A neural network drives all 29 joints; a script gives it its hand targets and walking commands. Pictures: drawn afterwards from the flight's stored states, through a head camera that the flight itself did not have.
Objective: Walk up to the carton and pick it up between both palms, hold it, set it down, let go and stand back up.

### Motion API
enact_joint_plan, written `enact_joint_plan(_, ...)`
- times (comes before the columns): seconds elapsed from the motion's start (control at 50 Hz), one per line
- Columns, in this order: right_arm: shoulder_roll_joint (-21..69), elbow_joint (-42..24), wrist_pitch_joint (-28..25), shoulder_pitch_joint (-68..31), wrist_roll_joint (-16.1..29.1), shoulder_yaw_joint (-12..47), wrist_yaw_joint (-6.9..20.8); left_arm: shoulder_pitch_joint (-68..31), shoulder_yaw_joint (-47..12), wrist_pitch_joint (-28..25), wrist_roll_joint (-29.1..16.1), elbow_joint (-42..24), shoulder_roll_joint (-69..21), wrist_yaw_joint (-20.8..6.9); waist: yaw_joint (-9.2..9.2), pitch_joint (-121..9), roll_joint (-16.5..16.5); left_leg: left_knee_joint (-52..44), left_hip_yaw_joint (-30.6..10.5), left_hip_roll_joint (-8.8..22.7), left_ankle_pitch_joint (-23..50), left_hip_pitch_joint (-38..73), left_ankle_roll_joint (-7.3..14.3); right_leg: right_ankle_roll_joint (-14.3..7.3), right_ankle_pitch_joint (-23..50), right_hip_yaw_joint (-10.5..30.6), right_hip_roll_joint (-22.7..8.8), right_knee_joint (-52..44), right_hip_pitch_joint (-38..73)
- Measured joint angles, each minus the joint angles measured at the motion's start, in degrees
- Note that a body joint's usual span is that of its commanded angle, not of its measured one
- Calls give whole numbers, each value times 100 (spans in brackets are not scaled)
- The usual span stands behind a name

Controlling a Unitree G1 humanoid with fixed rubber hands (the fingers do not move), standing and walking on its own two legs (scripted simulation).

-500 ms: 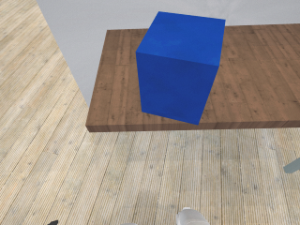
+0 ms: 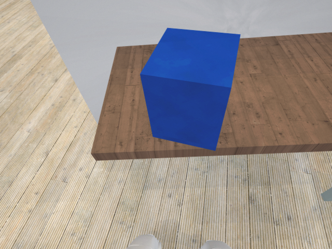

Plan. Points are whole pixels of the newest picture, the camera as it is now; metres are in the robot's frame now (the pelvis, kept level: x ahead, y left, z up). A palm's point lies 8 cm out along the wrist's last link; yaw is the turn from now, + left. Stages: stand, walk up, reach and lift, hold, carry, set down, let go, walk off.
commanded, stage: walk up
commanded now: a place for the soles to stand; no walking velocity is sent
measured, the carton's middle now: (192, 91) +0.52 -0.05 +0.06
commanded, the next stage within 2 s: none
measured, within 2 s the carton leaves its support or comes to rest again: neither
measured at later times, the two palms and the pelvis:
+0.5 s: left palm out of the picture +0.04 +0.34 -0.11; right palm out of the picture +0.04 -0.27 -0.12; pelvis -0.01 +0.02 -0.01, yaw -1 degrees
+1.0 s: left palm out of the picture +0.08 +0.36 -0.10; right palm out of the picture +0.09 -0.24 -0.12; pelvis +0.03 +0.05 -0.01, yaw +1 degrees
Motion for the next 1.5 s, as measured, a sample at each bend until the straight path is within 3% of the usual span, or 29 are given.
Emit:
enact_joint_plan(0.08, 60, -1, -45, -1, 0, 0, 0, -32, 0, 85, 0, -28, -1, -13, -2, 37, 4, -930, -1, 14, 267, 23, 10, 0, -177, -2, -42, 383, -172)
enact_joint_plan(0.12, 148, 3, -124, -2, 0, 1, 0, -163, 1, 233, 0, -24, -4, -14, 2, 186, -78, -797, 50, -76, 655, 28, -42, 0, -347, 9, -140, 718, -193)
enact_joint_plan(0.24, 598, 1, -109, -9, 0, 91, 1, -270, 0, 459, 0, 57, -3, -45, 1, 96, -199, -823, 106, -97, 642, 23, -38, 0, -646, 12, -2, 1647, -341)
enact_joint_plan(0.38, 707, 3, -96, -10, 0, 141, 0, -268, 0, 401, 0, 266, -1, -79, 5, 42, -208, -967, 266, -99, 735, 16, 28, 0, -1043, 18, -29, 729, -162)
enact_joint_plan(0.44, 681, 6, 39, -11, -1, 140, 0, -255, 0, 305, 0, 338, -2, -79, 3, -1, -174, -968, 228, -78, 717, 19, 8, 0, -265, -7, 5, 551, -149)
enact_joint_plan(0.5, 594, 3, 148, -14, -1, 139, 0, -80, 0, 247, 0, 355, -1, -79, 6, -219, -176, -664, 206, -78, 194, -62, 3, 0, -278, -6, 2, 449, -142)
enact_joint_plan(0.64, 66, 1, 16, -12, -1, 78, 0, -41, 0, 91, 0, 370, -2, -79, 3, -493, -126, -478, 154, -68, 175, -82, 3, 0, -185, -8, -143, 95, -127)
enact_joint_plan(0.74, -86, 1, -173, -11, 0, 62, 0, -105, 0, 98, 0, 315, -3, -79, 1, -413, -124, -1356, 154, -68, 628, 104, -11, 46, -343, -11, -216, 302, -186)
enact_joint_plan(0.88, 378, 1, -262, -17, 0, 108, 0, -300, 0, 333, 0, 312, -1, -74, 3, -364, -238, -1150, 153, -123, 474, 105, -71, 48, -954, -9, -174, 1007, -308)
enact_joint_plan(0.92, 493, 2, -296, -19, -1, 148, 0, -319, 0, 290, 0, 309, 0, -75, 6, -315, -242, -1151, 160, -124, 464, 104, -71, 48, -962, -5, -174, 760, -285)
enact_joint_plan(0.98, 618, 6, -242, -30, -1, 198, 0, -316, 0, 168, 0, 312, -6, -73, 3, -233, -213, -1119, 147, -107, 461, 106, -100, 95, -224, -20, -162, 249, -190)
enact_joint_plan(1.1, 558, 3, -63, -32, -1, 202, 0, -296, 0, 71, 0, 312, -6, -62, 3, -250, -143, -824, 147, -105, -62, 106, -78, 109, -419, -18, -219, 346, -196)
enact_joint_plan(1.16, 366, 2, -83, -32, -1, 201, 0, -304, 1, 68, 0, 296, -6, -22, 2, -225, -107, -884, 146, -104, 523, 115, -55, 119, -487, -21, -280, 480, -247)
enact_joint_plan(1.24, 237, 3, -161, -32, -1, 198, 0, -344, 0, 188, 0, 297, -6, 12, 2, -211, -109, -828, 147, -111, 115, 132, -63, 128, -510, -20, -293, 605, -298)
enact_joint_plan(1.5, 266, 3, -17, -46, -1, 197, 0, -288, 0, 135, 0, 295, -6, 6, 2, -161, -129, -522, 195, -111, -85, 82, -26, 128, -606, -20, -350, 746, -260)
